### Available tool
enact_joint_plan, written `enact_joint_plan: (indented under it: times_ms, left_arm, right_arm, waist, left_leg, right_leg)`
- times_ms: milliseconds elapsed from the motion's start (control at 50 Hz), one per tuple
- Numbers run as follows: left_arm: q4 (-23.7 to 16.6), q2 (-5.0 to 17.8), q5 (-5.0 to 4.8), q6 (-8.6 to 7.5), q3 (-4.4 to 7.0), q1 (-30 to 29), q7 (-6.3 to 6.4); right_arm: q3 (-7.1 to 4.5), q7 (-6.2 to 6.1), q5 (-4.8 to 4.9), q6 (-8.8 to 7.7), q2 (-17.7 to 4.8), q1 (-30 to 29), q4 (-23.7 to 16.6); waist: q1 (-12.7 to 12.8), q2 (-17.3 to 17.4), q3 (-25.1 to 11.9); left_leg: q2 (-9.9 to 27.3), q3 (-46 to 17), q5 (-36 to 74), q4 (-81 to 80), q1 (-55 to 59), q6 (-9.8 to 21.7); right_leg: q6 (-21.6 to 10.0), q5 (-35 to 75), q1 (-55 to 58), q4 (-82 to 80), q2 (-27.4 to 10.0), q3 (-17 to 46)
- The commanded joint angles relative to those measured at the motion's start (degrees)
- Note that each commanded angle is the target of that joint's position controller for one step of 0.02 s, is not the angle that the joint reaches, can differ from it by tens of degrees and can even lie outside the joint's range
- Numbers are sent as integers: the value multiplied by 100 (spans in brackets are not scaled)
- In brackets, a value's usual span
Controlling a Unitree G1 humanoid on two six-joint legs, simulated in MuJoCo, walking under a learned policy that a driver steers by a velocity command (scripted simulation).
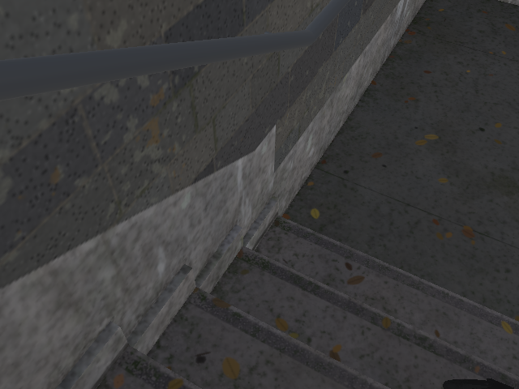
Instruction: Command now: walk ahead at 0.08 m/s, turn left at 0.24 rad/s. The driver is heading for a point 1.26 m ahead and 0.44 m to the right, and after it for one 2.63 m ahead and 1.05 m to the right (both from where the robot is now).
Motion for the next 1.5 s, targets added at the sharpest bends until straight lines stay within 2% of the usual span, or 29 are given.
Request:
enact_joint_plan:
  times_ms: [20, 40, 60, 80, 120, 160, 180, 240, 320, 440, 520, 600, 640, 660, 680, 700, 740, 780, 860, 980, 1040, 1120, 1160, 1180, 1200, 1220, 1260, 1360, 1500]
  left_arm:
    - [-79, 762, -55, 178, 191, 111, 49]
    - [-23, 696, -138, 229, 152, 163, -14]
    - [63, 217, -351, 263, 140, 995, -89]
    - [76, 210, -481, 281, 43, 1133, -42]
    - [-245, 604, -120, 358, 160, -30, -5]
    - [-695, 524, 316, 527, 76, -843, 3]
    - [-867, 747, 437, 617, 141, -1305, 40]
    - [-1433, 404, 218, 969, 91, -1710, -12]
    - [-2014, 261, 47, 1212, 116, -1913, -178]
    - [-2798, 376, 107, 1157, 121, -2862, -144]
    - [-3031, 358, -161, 1151, 42, -2915, -384]
    - [-2388, 718, -503, 1036, 202, -1637, -532]
    - [-1717, 1200, -374, 854, 320, -177, -510]
    - [-1850, 1592, -359, 721, 237, -104, -492]
    - [-1925, 2301, -448, 682, 478, 223, -420]
    - [-1993, 2333, -135, 641, 485, -254, -266]
    - [-2098, 1863, -18, 751, 371, -1237, 9]
    - [-2034, 1296, -10, 747, 157, -1473, 20]
    - [-1779, 1159, -108, 562, 157, -1483, -46]
    - [-1434, 588, -123, 610, -40, -724, 53]
    - [-1463, 728, -17, 615, -27, -946, 59]
    - [-1569, 1174, -11, 669, 157, -1108, -65]
    - [-1350, 1277, -67, 705, 242, -777, 54]
    - [-1652, 983, -4, 650, 210, -627, 45]
    - [-1994, 1051, 55, 654, 242, -1607, 2]
    - [-2006, 1014, 95, 607, 222, -1905, -19]
    - [-1924, 792, 20, 623, 182, -2195, -32]
    - [-1689, 624, 143, 847, 120, -2101, -66]
    - [-1708, 701, 169, 634, 108, -2409, -120]
  right_arm:
    - [-92, 70, 32, -211, -290, 1405, 535]
    - [-139, 38, -172, -243, -417, 2069, 906]
    - [-250, 39, -261, -259, -982, 2544, 1153]
    - [-176, 62, -17, -209, -998, 2699, 881]
    - [-87, -169, 157, -81, -796, 1786, 509]
    - [-100, -518, 178, -104, -838, 1458, 340]
    - [-13, -555, 117, -138, -607, 1410, 398]
    - [70, -616, 94, -338, -509, 1363, 404]
    - [125, -677, 108, -291, -495, 1402, 32]
    - [-12, -761, -63, -340, -726, 1715, -185]
    - [-134, -661, -162, -416, -939, 1415, -389]
    - [-385, -395, -32, 35, -1549, 1271, -490]
    - [-396, -184, -42, 235, -1182, 1098, -519]
    - [-146, -28, -48, 310, -303, 1148, -770]
    - [-215, 67, -148, 208, -771, -263, -1519]
    - [-73, -24, -159, 0, -415, -269, -1788]
    - [11, -345, -317, -102, -450, -157, -1494]
    - [-14, -410, -264, 91, -553, 95, -1366]
    - [125, -391, -129, 351, -399, 428, -1332]
    - [343, -206, -108, 333, -109, 237, -1127]
    - [321, -43, -50, 254, -182, 201, -940]
    - [175, -6, 119, 198, -375, 669, -843]
    - [146, -65, 100, 53, -362, 1086, -784]
    - [18, -48, 94, -59, -1030, 1499, -899]
    - [-83, -11, 289, -72, -1253, 1895, -765]
    - [-119, -7, 337, -87, -1292, 2316, -588]
    - [-156, -158, 280, 54, -1081, 1886, -610]
    - [-197, -272, 246, 214, -1022, 1677, -806]
    - [-293, -326, 175, 265, -1249, 1769, -906]
  waist:
    - [-675, -286, -230]
    - [-967, -128, -452]
    - [-740, 1032, -1180]
    - [-971, 217, -2420]
    - [-763, -617, -1778]
    - [-651, -143, -1377]
    - [-651, -520, -930]
    - [-282, 63, -193]
    - [-290, 671, -688]
    - [-653, 321, -620]
    - [-559, 679, -721]
    - [-144, 775, -856]
    - [570, -1252, -211]
    - [77, -2778, 381]
    - [931, -2414, 253]
    - [284, -2104, 187]
    - [-261, -2317, 53]
    - [-602, -1765, -388]
    - [-1035, -759, -1048]
    - [-411, -661, -816]
    - [-283, -1062, -455]
    - [-238, -1198, -138]
    - [-348, -411, -137]
    - [-118, 686, -710]
    - [-573, 1143, -612]
    - [-752, 643, -749]
    - [-567, 170, -722]
    - [-434, 8, -1149]
    - [-687, 149, -1061]
  left_leg:
    - [-89, 127, 596, -1794, 2207, 161]
    - [69, 182, 921, -1781, 3474, 278]
    - [1503, -674, 4825, 254, 5501, 896]
    - [2672, -1662, 5027, 648, 5765, 1607]
    - [2757, -1593, 2160, -333, 4220, 1752]
    - [3193, -2011, -1631, -1318, 2978, 2164]
    - [2955, -1754, -2861, -1639, 2232, 1924]
    - [2339, -956, -3719, -1635, 583, 1409]
    - [2089, -605, -4533, -1354, 1033, 1013]
    - [2595, -417, -5176, -1392, 1990, 727]
    - [2460, 482, -5558, -1330, 1517, 114]
    - [2346, 1019, -7076, -946, 570, 43]
    - [1599, 1352, -7203, 2624, -791, -281]
    - [855, 679, -7937, 4897, -3333, -440]
    - [79, -528, -7490, 4899, -4144, -542]
    - [-78, -957, -6492, 5194, -4069, -471]
    - [-228, -850, -5035, 5519, -4207, -507]
    - [-355, -650, -4327, 6045, -3388, -674]
    - [-513, -361, -3159, 6840, -2271, -834]
    - [-254, -646, -2902, 4749, -1678, -682]
    - [-262, -779, -3380, 2841, -560, -356]
    - [-534, 209, -5174, 1427, 976, -5]
    - [-242, -913, -4298, -671, 1483, 119]
    - [1224, -3055, -496, -185, 2536, 634]
    - [1593, -4683, 1578, -578, 3209, 1532]
    - [1688, -4807, 1007, -623, 3698, 1873]
    - [1143, -3636, 31, -517, 3093, 1616]
    - [406, -2654, 93, -434, 2008, 1230]
    - [347, -3643, -192, -104, 2348, 1474]
  right_leg:
    - [-525, 4344, -299, 200, -625, 1229]
    - [-585, 3580, -1007, 1394, -271, 1055]
    - [-311, -1155, -2802, 3847, 566, 743]
    - [-384, -1460, -3135, 4740, 673, 2295]
    - [-440, -279, -3493, 4707, 564, 2328]
    - [-66, 1253, -3971, 4694, 560, 1816]
    - [102, 1802, -3955, 4478, 434, 2056]
    - [346, 2864, -3729, 4125, 523, 1952]
    - [465, 2976, -4340, 4839, 734, 1729]
    - [429, 2946, -4882, 4379, 257, 1807]
    - [199, 3048, -2910, 824, -131, 1705]
    - [-207, 1822, 210, -1133, 417, 806]
    - [-509, 1544, 993, -2968, 176, 2228]
    - [-689, 3157, 949, -2686, -1084, 4833]
    - [-1112, 4286, 731, -4723, -1585, 6923]
    - [-1239, 3610, 501, -4886, -1611, 7266]
    - [-952, 2834, 298, -4137, -817, 5385]
    - [-890, 4114, -544, -3841, -457, 4674]
    - [-922, 4606, -1193, -3423, -130, 3889]
    - [-1153, 2990, -16, -3765, -313, 3654]
    - [-1330, 3024, -187, -3803, -639, 3534]
    - [-1266, 6106, -547, -3010, -654, 3032]
    - [-882, 5970, -279, -1707, -316, 2794]
    - [-442, 3190, -1367, -194, 229, 2365]
    - [-56, 431, -3264, 235, 1188, 2102]
    - [21, 384, -3791, 688, 996, 2469]
    - [200, 1262, -3472, 790, 707, 2387]
    - [305, 2881, -2532, 1030, 723, 1963]
    - [87, 3145, -2810, 943, 801, 2273]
